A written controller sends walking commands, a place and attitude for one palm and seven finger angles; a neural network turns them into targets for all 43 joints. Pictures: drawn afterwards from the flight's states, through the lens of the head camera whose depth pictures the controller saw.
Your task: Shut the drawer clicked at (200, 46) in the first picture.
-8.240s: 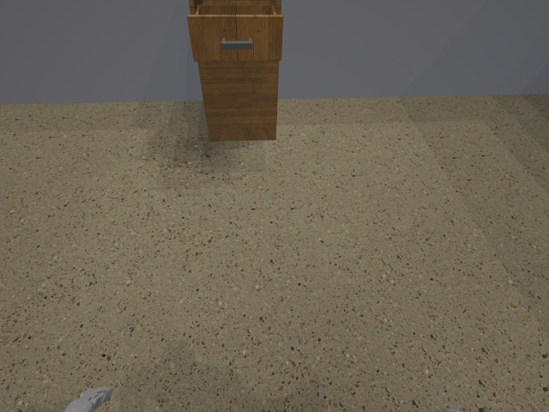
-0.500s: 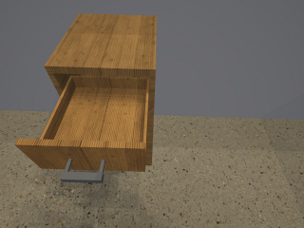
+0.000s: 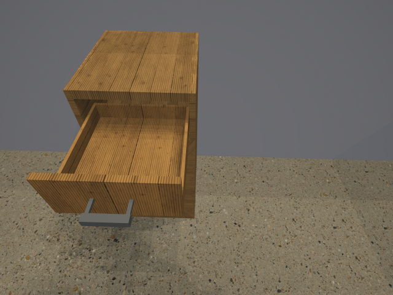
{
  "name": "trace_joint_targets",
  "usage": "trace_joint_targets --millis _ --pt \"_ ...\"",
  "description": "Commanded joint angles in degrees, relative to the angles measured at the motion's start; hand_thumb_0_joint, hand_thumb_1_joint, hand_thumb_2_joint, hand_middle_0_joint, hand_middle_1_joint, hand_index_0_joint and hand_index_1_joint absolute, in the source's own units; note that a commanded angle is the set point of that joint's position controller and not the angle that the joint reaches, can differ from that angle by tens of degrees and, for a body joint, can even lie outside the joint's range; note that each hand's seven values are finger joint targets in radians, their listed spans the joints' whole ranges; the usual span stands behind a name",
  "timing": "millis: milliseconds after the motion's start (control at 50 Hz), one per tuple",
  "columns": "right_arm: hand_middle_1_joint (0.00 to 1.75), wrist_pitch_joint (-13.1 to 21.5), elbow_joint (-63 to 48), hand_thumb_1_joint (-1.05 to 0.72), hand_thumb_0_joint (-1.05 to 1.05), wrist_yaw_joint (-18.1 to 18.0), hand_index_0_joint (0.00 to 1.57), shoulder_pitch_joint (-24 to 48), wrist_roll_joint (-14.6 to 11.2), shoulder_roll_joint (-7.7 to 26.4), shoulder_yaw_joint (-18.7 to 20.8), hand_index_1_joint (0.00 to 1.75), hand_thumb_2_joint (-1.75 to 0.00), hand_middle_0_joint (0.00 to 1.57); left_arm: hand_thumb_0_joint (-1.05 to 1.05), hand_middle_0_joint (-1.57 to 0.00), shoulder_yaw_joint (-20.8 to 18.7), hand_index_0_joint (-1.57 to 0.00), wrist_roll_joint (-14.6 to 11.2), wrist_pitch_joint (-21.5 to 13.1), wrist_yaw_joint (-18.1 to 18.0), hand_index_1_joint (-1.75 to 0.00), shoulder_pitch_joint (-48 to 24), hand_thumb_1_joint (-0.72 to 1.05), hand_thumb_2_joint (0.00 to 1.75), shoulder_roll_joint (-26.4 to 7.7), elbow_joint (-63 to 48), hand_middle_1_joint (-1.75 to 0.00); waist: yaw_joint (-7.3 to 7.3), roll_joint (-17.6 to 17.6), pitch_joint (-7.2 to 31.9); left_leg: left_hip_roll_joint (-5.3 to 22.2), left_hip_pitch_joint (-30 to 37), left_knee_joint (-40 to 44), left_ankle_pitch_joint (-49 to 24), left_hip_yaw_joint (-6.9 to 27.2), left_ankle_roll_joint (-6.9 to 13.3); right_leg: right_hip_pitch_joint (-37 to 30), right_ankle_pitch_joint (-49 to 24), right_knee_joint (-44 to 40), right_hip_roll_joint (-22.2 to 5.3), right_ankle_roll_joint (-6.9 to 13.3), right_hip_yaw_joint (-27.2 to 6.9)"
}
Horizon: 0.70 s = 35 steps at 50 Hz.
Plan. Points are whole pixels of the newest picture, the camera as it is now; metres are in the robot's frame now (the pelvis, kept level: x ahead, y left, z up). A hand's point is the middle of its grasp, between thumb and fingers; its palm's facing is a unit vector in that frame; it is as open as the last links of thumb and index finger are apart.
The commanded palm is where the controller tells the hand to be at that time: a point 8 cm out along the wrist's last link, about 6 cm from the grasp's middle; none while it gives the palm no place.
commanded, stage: come to a stop and stand still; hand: left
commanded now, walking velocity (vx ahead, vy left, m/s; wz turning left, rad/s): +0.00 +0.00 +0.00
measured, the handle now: (108, 211) +0.31 +0.24 -0.06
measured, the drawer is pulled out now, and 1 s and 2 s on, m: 0.30 0.30 0.30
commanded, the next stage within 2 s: look again from close up in 0.34 s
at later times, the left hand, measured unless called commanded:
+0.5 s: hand out of the picture -0.07 +0.17 -0.17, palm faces +0.02 -0.98 -0.19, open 7.3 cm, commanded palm none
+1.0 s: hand out of the picture -0.06 +0.24 -0.18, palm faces +0.05 -0.98 -0.20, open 7.3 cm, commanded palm none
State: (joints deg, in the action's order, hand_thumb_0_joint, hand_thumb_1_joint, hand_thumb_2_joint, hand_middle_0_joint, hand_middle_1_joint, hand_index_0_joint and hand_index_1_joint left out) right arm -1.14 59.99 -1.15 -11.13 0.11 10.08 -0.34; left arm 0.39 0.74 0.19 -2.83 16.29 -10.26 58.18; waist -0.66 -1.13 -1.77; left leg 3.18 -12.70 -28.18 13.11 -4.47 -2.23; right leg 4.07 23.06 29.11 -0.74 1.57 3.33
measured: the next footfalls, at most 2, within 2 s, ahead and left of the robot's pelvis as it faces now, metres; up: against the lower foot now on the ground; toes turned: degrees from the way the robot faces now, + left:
right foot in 1.58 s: +0.06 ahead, -0.04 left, +0.00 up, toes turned +0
left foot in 1.84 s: +0.09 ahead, +0.13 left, +0.00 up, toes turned +6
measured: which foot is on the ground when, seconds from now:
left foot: down 0.00-1.00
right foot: down 0.00-1.00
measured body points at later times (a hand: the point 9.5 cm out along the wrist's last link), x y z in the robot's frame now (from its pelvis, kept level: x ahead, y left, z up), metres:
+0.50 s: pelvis -0.02 +0.01 +0.00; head +0.01 +0.01 +0.45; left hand -0.07 +0.22 -0.15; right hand -0.03 -0.21 -0.16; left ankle +0.02 +0.15 -0.73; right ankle -0.08 -0.09 -0.73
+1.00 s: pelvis -0.05 +0.06 +0.00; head -0.04 +0.07 +0.45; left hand -0.06 +0.29 -0.16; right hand -0.01 -0.18 -0.14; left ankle +0.02 +0.15 -0.73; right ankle -0.08 -0.09 -0.73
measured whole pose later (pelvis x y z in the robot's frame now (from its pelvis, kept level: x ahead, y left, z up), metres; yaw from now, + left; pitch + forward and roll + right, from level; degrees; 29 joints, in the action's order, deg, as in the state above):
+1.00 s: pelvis -0.05 +0.06 +0.00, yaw +1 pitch -1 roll -1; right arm -1.3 58.3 -0.3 -15.2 0.9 9.6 0.3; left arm -0.3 1.1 0.4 -2.3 20.0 -11.2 57.7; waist -0.3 -1.6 -1.3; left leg 0.4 -18.8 -28.9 9.2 -3.7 2.3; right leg 9.3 18.3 28.7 -3.3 -1.4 3.5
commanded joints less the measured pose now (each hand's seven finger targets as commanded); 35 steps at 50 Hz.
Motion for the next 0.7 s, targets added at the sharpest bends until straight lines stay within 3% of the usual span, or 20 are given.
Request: trace_joint_targets --millis 0,40,120,220,400,420,440,460,480,500,520,540,600,680 --pt "0.3 0.86 -1.03 -0.9 0.0 -0.01 0.2 -2.5 0.1 5.55 0.62 0.3 -0.9 0.2 0.0 -0.2 -0.86 -0.2 0.2 -0.46 0.3 -0.3 4.72 0.9 0.9 -6.62 -0.39 -0.3 0.17 1.12 -6.17 2.94 3.46 5.33 -6.71 3.77 3.16 10.28 -11.44 -11.27 -5.82 -0.48 -5.3" --pt "0.3 0.8 -0.75 -0.9 0.0 0.1 0.2 -3.11 0.11 5.53 0.59 0.3 -0.9 0.2 0.0 -0.2 -0.71 -0.2 0.32 -0.48 0.46 -0.3 4.93 0.9 0.9 -6.56 0.07 -0.3 0.36 0.81 -7.47 2.81 3.24 6.31 -3.38 3.91 3.07 11.68 -6.39 -12.87 -5.55 -0.32 -5.5" --pt "0.3 0.99 0.14 -0.9 0.0 0.11 0.2 -4.92 0.32 5.07 0.51 0.3 -0.9 0.2 0.0 -0.2 -0.57 -0.2 0.15 -0.76 0.66 -0.3 6.14 0.9 0.9 -5.84 1.29 -0.3 0.47 1.38 -6.19 2.7 3.98 7.08 -1.38 4.11 2.93 11.85 -3.22 -13.92 -5.45 0.04 -5.76" --pt "0.3 1.55 1.3 -0.9 0.0 -0.01 0.2 -6.92 0.16 4.88 0.21 0.3 -0.9 0.2 0.0 -0.2 -0.32 -0.2 -0.01 -1.16 0.71 -0.3 7.77 0.9 0.9 -4.89 2.68 -0.3 0.45 1.13 -3.02 3.11 4.79 6.79 -4.83 4.27 3.08 9.48 -6.96 -13.07 -5.38 0.15 -5.28" --pt "0.3 2.03 3.45 -0.9 0.0 -0.46 0.2 -9.14 -0.04 3.47 -0.12 0.3 -0.9 0.2 0.0 -0.2 -0.06 -0.2 -0.21 -1.35 0.44 -0.3 11.02 0.9 0.9 -2.94 5.12 -0.3 -0.13 0.29 -2.44 3.53 4.48 5.85 -10.01 4.14 3.57 7.54 -13.42 -11.47 -5.4 0.16 -4.43" --pt "0.3 3.11 -0.37 -0.9 0.0 0.28 0.2 -1.59 0.34 4.48 0.0 0.3 -0.9 0.2 0.0 -0.2 0.09 -0.2 1.18 -3.59 -1.3 -0.3 11.31 0.9 0.9 -3.94 5.51 -0.3 -1.45 0.21 -6.53 2.72 -3.98 -8.23 -9.64 2.14 1.6 10.07 -43.92 -12.68 -9.84 -2.17 -10.81" --pt "0.3 2.54 -3.41 -0.9 0.0 0.23 0.2 -4.27 0.18 2.45 0.15 0.3 -0.9 0.2 0.0 -0.2 -0.97 -0.2 0.92 -3.65 -1.3 -0.3 9.89 0.9 0.9 -6.97 3.83 -0.3 2.52 -0.55 -5.17 0.52 -4.0 -6.19 -3.34 1.61 1.46 5.81 -60.03 -8.22 -11.62 -0.75 -8.11" --pt "0.3 2.5 -1.79 -0.9 0.0 -0.15 0.2 -9.01 0.51 0.89 0.12 0.3 -0.9 0.2 0.0 -0.2 -0.91 -0.2 0.45 -3.66 -0.95 -0.3 10.42 0.9 0.9 -6.37 3.1 -0.3 2.5 -2.35 -0.6 -0.28 -1.37 -4.04 -1.14 0.59 3.38 2.26 -63.85 -3.59 -10.95 -0.04 -6.42" --pt "0.3 2.81 -0.8 -0.9 0.0 -0.25 0.2 -11.69 0.6 1.96 0.45 0.3 -0.9 0.2 0.0 -0.2 -0.66 -0.2 0.06 -3.73 -0.97 -0.3 9.69 0.9 0.9 -5.39 3.31 -0.3 3.16 -5.2 4.98 0.28 -0.63 -4.04 -7.54 1.75 3.88 -0.91 -61.77 -0.59 -9.07 0.82 -3.87" --pt "0.3 2.89 -0.82 -0.9 0.0 -0.36 0.2 -12.19 0.5 3.11 0.68 0.3 -0.9 0.2 0.0 -0.2 -0.75 -0.2 -0.22 -3.63 -1.02 -0.3 9.7 0.9 0.9 -4.58 2.64 -0.3 2.66 -6.8 7.67 1.11 0.41 -4.58 -13.24 2.84 4.32 -1.97 -56.28 0.22 -7.8 0.87 -3.21" --pt "0.3 2.89 -1.27 -0.9 0.0 -0.46 0.2 -11.57 0.3 3.73 0.94 0.3 -0.9 0.2 0.0 -0.2 -1.01 -0.2 -0.22 -3.35 -0.98 -0.3 10.01 0.9 0.9 -4.1 1.95 -0.3 2.03 -5.99 8.42 2.04 1.45 -4.6 -17.23 3.68 4.52 -1.0 -49.08 0.08 -7.01 0.85 -3.56" --pt "0.3 2.82 -1.35 -0.9 0.0 -0.49 0.2 -10.42 0.33 4.05 1.02 0.3 -0.9 0.2 0.0 -0.2 -0.96 -0.2 -0.1 -2.55 -0.9 -0.3 9.86 0.9 0.9 -3.85 1.21 -0.3 1.33 -1.1 6.05 2.78 1.88 -4.45 -20.44 3.48 4.4 1.35 -40.58 -0.09 -6.28 0.76 -3.33" --pt "0.3 1.9 -2.29 -0.9 0.0 -0.39 0.2 -7.65 0.38 3.99 1.16 0.3 -0.9 0.2 0.0 -0.2 -1.15 -0.2 0.18 -1.33 -0.55 -0.3 8.84 0.9 0.9 -3.4 0.43 -0.3 0.98 0.3 -2.64 2.62 -2.27 -2.06 -12.45 5.28 4.33 8.23 -18.62 -3.83 -5.02 0.95 -3.76" --pt "0.3 1.46 -3.19 -0.9 0.0 0.03 0.2 -6.53 0.72 5.02 1.47 0.3 -0.9 0.2 0.0 -0.2 -1.27 -0.2 0.32 -0.62 -0.22 -0.3 7.5 0.9 0.9 -3.8 -0.96 -0.3 0.8 2.2 -6.77 2.17 -5.93 2.02 -0.58 7.37 4.46 11.35 -3.28 -5.65 -4.02 0.93 -3.78"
